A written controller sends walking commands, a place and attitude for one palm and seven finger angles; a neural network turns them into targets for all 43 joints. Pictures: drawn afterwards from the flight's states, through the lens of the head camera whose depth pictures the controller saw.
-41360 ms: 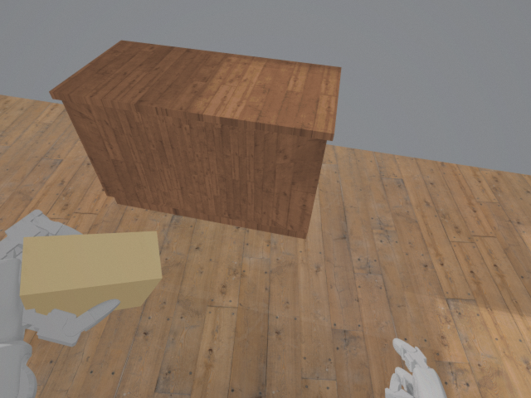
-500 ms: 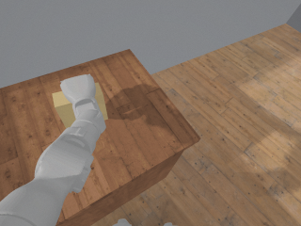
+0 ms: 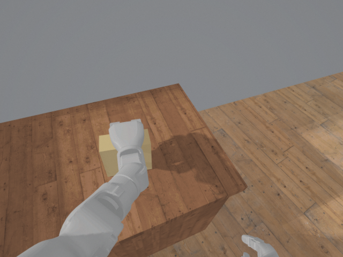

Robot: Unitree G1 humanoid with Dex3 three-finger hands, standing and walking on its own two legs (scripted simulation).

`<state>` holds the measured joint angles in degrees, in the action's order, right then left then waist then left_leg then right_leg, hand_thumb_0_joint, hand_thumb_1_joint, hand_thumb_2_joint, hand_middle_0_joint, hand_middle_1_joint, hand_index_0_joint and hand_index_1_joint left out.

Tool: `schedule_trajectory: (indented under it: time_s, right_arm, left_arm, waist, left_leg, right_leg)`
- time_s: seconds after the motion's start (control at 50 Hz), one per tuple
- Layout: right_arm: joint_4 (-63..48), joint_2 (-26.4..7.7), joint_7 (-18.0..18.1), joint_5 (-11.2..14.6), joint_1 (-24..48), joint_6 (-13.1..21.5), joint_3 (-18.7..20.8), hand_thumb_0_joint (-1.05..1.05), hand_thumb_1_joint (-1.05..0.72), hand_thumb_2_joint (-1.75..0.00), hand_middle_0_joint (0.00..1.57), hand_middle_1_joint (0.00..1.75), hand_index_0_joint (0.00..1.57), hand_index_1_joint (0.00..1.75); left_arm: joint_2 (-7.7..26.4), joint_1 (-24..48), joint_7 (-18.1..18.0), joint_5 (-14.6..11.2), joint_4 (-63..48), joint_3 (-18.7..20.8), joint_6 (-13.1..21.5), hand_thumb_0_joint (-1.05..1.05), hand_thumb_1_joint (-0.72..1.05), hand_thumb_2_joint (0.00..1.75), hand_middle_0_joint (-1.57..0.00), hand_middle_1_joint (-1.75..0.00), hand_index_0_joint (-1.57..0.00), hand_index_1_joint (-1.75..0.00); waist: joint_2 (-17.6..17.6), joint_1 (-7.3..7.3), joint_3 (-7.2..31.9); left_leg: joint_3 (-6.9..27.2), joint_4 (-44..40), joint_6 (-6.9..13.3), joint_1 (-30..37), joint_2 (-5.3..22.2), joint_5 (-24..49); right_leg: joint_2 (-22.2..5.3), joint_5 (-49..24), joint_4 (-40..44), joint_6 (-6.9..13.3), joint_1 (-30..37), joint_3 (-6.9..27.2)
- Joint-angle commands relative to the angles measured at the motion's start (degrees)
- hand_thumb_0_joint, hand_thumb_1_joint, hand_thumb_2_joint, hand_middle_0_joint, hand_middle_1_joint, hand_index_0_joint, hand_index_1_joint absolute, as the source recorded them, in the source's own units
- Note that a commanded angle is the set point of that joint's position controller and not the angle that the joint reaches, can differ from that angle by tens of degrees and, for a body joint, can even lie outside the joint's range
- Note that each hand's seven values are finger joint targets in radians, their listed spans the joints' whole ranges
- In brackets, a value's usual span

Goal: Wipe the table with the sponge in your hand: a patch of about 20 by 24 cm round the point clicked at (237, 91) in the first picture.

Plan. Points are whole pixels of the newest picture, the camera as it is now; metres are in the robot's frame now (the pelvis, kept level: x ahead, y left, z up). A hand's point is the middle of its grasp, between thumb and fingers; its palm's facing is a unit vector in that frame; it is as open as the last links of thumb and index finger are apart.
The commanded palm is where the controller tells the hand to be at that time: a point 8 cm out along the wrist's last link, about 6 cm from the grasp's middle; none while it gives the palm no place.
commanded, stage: wipe back along the third lane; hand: left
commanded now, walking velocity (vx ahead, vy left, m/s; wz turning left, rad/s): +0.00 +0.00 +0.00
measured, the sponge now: (128, 157) +0.39 +0.15 -0.06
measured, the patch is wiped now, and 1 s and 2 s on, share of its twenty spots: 1.00 1.00 1.00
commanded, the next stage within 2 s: slide back across to the middle lane in 1.48 s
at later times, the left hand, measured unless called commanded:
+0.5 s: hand (136, 163) +0.35 +0.12 -0.01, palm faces -0.08 +0.00 -1.00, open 9.9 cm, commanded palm +0.31 +0.09 +0.02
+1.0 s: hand (140, 173) +0.32 +0.11 -0.01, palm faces -0.09 -0.03 -1.00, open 9.9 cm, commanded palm +0.28 +0.08 +0.02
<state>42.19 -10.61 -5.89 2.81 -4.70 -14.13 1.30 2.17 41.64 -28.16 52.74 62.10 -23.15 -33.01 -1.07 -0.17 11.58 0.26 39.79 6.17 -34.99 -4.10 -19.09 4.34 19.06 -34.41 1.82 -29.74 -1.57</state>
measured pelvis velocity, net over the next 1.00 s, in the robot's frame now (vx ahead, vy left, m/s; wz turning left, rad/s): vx -0.01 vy -0.05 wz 0.00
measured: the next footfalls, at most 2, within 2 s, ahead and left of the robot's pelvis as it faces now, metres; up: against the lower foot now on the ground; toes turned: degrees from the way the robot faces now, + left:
none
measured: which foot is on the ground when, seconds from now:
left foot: down 0.00-1.00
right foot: down 0.00-1.00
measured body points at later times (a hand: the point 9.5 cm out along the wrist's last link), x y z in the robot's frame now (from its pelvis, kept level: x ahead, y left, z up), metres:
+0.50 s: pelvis -0.03 -0.03 +0.00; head -0.01 -0.03 +0.45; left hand +0.35 +0.11 +0.04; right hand +0.10 -0.27 -0.12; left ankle -0.01 +0.04 -0.72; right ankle -0.04 -0.11 -0.72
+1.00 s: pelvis -0.01 -0.05 +0.01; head -0.01 -0.06 +0.46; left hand +0.32 +0.10 +0.04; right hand +0.19 -0.27 -0.09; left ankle -0.01 +0.04 -0.72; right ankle -0.04 -0.11 -0.72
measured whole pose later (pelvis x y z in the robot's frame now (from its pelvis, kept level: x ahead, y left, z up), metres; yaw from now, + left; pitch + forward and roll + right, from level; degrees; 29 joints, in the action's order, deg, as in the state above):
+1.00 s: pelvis -0.01 -0.05 +0.01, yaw +0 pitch +8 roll -1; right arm 40.2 -12.4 -3.4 4.3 -2.3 -15.9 0.6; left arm 3.4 25.4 -26.6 53.0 49.6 -25.2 -33.0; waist -1.3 2.1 10.3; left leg 0.7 34.3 2.3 -26.0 -2.4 -16.4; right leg 6.0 17.4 -31.4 5.5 -22.3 -1.6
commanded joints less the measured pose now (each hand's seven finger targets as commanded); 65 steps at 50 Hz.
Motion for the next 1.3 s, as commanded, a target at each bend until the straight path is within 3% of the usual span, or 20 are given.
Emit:
schedule_trajectory:
  time_s: [0.0,0.02,0.1,0.12,0.14,0.22,0.26,0.32,0.4,0.46,0.52,0.58,0.62,0.64,0.76,0.94,1.12,1.16,1.22,1.28]
  right_arm:
    - [-5.5,-9.0,0.3,-0.3,1.8,0.2,2.8,0.00,-0.90,-0.90,0.20,0.30,0.20,0.30]
    - [-6.2,-8.7,0.4,-0.1,2.5,0.4,2.7,0.00,-0.90,-0.90,0.20,0.30,0.20,0.30]
    - [-5.5,-9.0,0.8,-0.2,2.9,0.3,2.5,0.00,-0.90,-0.90,0.20,0.30,0.20,0.30]
    - [-6.1,-8.6,1.1,0.1,3.7,0.6,2.4,0.00,-0.90,-0.90,0.20,0.30,0.20,0.30]
    - [-5.7,-8.8,1.3,0.0,3.7,0.6,2.3,0.00,-0.90,-0.90,0.20,0.30,0.20,0.30]
    - [-5.9,-8.3,1.8,0.4,4.6,1.5,2.0,0.00,-0.90,-0.90,0.20,0.30,0.20,0.30]
    - [-5.2,-8.5,2.2,0.4,4.2,1.6,2.0,0.00,-0.90,-0.90,0.20,0.30,0.20,0.30]
    - [-5.6,-8.0,2.3,0.6,4.6,2.5,2.1,0.00,-0.90,-0.90,0.20,0.30,0.20,0.30]
    - [-5.3,-8.2,2.7,0.5,4.3,2.7,2.0,0.00,-0.90,-0.90,0.20,0.30,0.20,0.30]
    - [-5.3,-8.3,2.8,0.7,4.4,3.1,2.0,0.00,-0.90,-0.90,0.20,0.30,0.20,0.30]
    - [-6.1,-7.8,2.4,1.0,5.0,3.4,2.1,0.00,-0.90,-0.90,0.20,0.30,0.20,0.30]
    - [-6.2,-8.4,2.2,0.8,4.9,3.0,2.0,0.00,-0.90,-0.90,0.20,0.30,0.20,0.30]
    - [-7.0,-7.9,2.1,1.2,6.0,2.9,2.0,0.00,-0.90,-0.90,0.20,0.30,0.20,0.30]
    - [-6.6,-8.3,2.2,1.1,5.9,2.7,2.0,0.00,-0.90,-0.90,0.20,0.30,0.20,0.30]
    - [-8.3,-8.1,1.7,1.1,7.4,1.4,1.8,0.00,-0.90,-0.90,0.20,0.30,0.20,0.30]
    - [-9.9,-8.3,2.8,1.4,9.8,-0.4,1.1,0.00,-0.90,-0.90,0.20,0.30,0.20,0.30]
    - [-11.1,-8.1,3.2,1.1,10.5,-1.1,1.2,0.00,-0.90,-0.90,0.20,0.30,0.20,0.30]
    - [-11.3,-8.2,3.1,0.9,10.2,-1.2,1.3,0.00,-0.90,-0.90,0.20,0.30,0.20,0.30]
    - [-11.6,-8.1,3.0,1.4,10.8,-1.1,1.1,0.00,-0.90,-0.90,0.20,0.30,0.20,0.30]
    - [-10.8,-8.3,3.3,1.5,10.2,-0.8,1.0,0.00,-0.90,-0.90,0.20,0.30,0.20,0.30]
  left_arm:
    - [-4.9,9.1,2.6,-0.5,-3.4,-1.1,0.5,0.00,0.10,1.30,-1.20,-1.60,-1.20,-1.60]
    - [-5.9,8.7,2.8,-1.2,-4.3,-1.3,0.8,0.00,0.10,1.30,-1.20,-1.60,-1.20,-1.60]
    - [-4.0,8.8,1.8,-0.7,-3.1,-0.4,1.0,0.00,0.10,1.30,-1.20,-1.60,-1.20,-1.60]
    - [-4.0,8.6,1.7,-1.3,-3.6,0.4,1.3,0.00,0.10,1.30,-1.20,-1.60,-1.20,-1.60]
    - [-4.0,9.7,1.4,-0.8,-3.3,-0.5,1.4,0.00,0.10,1.30,-1.20,-1.60,-1.20,-1.60]
    - [-3.3,10.8,0.5,-1.4,-2.4,1.1,1.8,0.00,0.10,1.30,-1.20,-1.60,-1.20,-1.60]
    - [-2.8,12.0,0.1,-0.8,-1.3,0.6,1.9,0.00,0.10,1.30,-1.20,-1.60,-1.20,-1.60]
    - [-3.7,10.8,-0.3,-1.8,-1.1,1.3,2.6,0.00,0.10,1.30,-1.20,-1.60,-1.20,-1.60]
    - [-2.6,11.0,-0.8,-1.5,-0.4,1.3,3.0,0.00,0.10,1.30,-1.20,-1.60,-1.20,-1.60]
    - [-1.8,9.2,-1.0,-2.1,-0.4,2.2,3.6,0.00,0.10,1.30,-1.20,-1.60,-1.20,-1.60]
    - [-4.3,7.6,-0.7,-2.6,-1.8,0.6,3.7,0.00,0.10,1.30,-1.20,-1.60,-1.20,-1.60]
    - [-2.6,2.5,-0.5,-2.5,-2.2,1.2,3.3,0.00,0.10,1.30,-1.20,-1.60,-1.20,-1.60]
    - [-5.0,2.0,0.2,-3.0,-4.1,-0.7,3.2,0.00,0.10,1.30,-1.20,-1.60,-1.20,-1.60]
    - [-3.3,0.9,0.2,-2.8,-3.9,0.0,2.9,0.00,0.10,1.30,-1.20,-1.60,-1.20,-1.60]
    - [-4.0,-7.8,2.1,-2.6,-9.3,-1.9,1.8,0.00,0.10,1.30,-1.20,-1.60,-1.20,-1.60]
    - [-1.0,-7.6,4.6,-1.0,-15.8,-1.8,0.4,0.00,0.10,1.30,-1.20,-1.60,-1.20,-1.60]
    - [-0.1,-9.9,5.7,0.4,-19.7,-1.2,0.8,0.00,0.10,1.30,-1.20,-1.60,-1.20,-1.60]
    - [-1.1,-12.7,5.7,1.0,-19.9,-2.7,0.7,0.00,0.10,1.30,-1.20,-1.60,-1.20,-1.60]
    - [-0.7,-10.5,5.9,0.5,-20.8,-2.2,0.2,0.00,0.10,1.30,-1.20,-1.60,-1.20,-1.60]
    - [-0.5,-8.7,5.4,0.7,-18.5,-2.3,-0.2,0.00,0.10,1.30,-1.20,-1.60,-1.20,-1.60]
  waist:
    - [3.8,-2.48,14.2]
    - [2.9,-1.89,14.7]
    - [5.3,-2.24,13.2]
    - [5.5,-1.56,13.5]
    - [4.5,-2.26,12.0]
    - [4.3,-1.63,11.0]
    - [4.3,-2.35,9.2]
    - [5.0,-1.55,10.7]
    - [4.9,-2.01,8.8]
    - [6.4,-1.65,9.2]
    - [5.2,-1.08,10.0]
    - [6.8,-0.42,9.7]
    - [7.5,-0.54,9.4]
    - [7.7,-0.52,8.0]
    - [7.1,0.84,8.7]
    - [7.6,0.27,6.2]
    - [7.0,0.89,9.7]
    - [6.9,0.91,9.5]
    - [6.0,0.90,8.7]
    - [6.2,0.35,6.8]
  left_leg:
    - [5.9,-2.7,-6.3,20.0,6.5,32.1]
    - [5.6,-2.7,-6.0,19.4,6.2,32.2]
    - [4.7,-3.8,-5.6,17.3,5.5,24.0]
    - [4.5,-4.3,-5.4,16.2,5.2,23.3]
    - [4.3,-4.4,-5.4,15.9,5.1,20.9]
    - [3.8,-6.0,-5.1,13.7,4.5,15.0]
    - [3.5,-6.6,-5.0,13.0,4.2,11.5]
    - [3.2,-6.8,-4.6,12.4,4.0,11.0]
    - [2.4,-7.4,-4.5,10.9,3.6,6.7]
    - [2.2,-7.3,-4.4,10.2,3.5,6.2]
    - [2.1,-7.3,-4.2,10.8,3.4,7.7]
    - [1.5,-7.0,-4.1,10.2,3.0,8.4]
    - [1.6,-7.0,-3.9,10.4,3.0,9.3]
    - [1.4,-7.2,-4.0,10.4,2.9,8.7]
    - [0.8,-6.9,-3.8,11.9,2.3,13.7]
    - [1.0,-7.1,-3.9,13.1,1.9,14.9]
    - [0.9,-5.7,-4.0,13.3,1.7,18.2]
    - [0.9,-5.5,-4.0,13.4,1.7,18.2]
    - [1.1,-5.8,-4.1,12.9,1.9,17.2]
    - [1.2,-6.1,-4.0,12.6,2.0,13.9]
  right_leg:
    - [-1.0,-22.8,1.2,2.9,1.2,-0.8]
    - [-1.1,-24.0,1.1,3.1,2.1,-0.7]
    - [-1.0,-21.4,2.1,3.2,3.1,-0.3]
    - [-1.2,-22.0,2.3,3.3,4.3,-0.1]
    - [-1.2,-20.6,2.5,3.2,3.7,0.0]
    - [-1.2,-16.1,3.9,3.3,4.1,0.3]
    - [-1.2,-12.8,4.7,3.1,3.3,0.7]
    - [-1.3,-13.0,5.0,3.1,4.8,0.9]
    - [-1.4,-9.0,6.1,2.7,4.4,1.7]
    - [-1.6,-9.1,6.5,2.5,5.6,2.3]
    - [-1.7,-10.9,6.4,2.7,6.6,2.2]
    - [-2.0,-13.4,6.8,2.6,8.7,3.1]
    - [-2.1,-15.4,6.9,2.5,9.4,3.1]
    - [-2.1,-14.8,7.4,2.4,9.3,3.5]
    - [-2.8,-24.9,6.7,2.8,13.8,4.6]
    - [-2.9,-28.5,6.7,2.8,14.2,5.8]
    - [-3.3,-35.8,5.0,3.2,16.1,6.9]
    - [-3.3,-35.6,4.6,3.1,15.7,6.8]
    - [-3.0,-32.7,4.9,3.3,14.7,6.3]
    - [-2.6,-25.4,5.6,3.0,12.2,5.7]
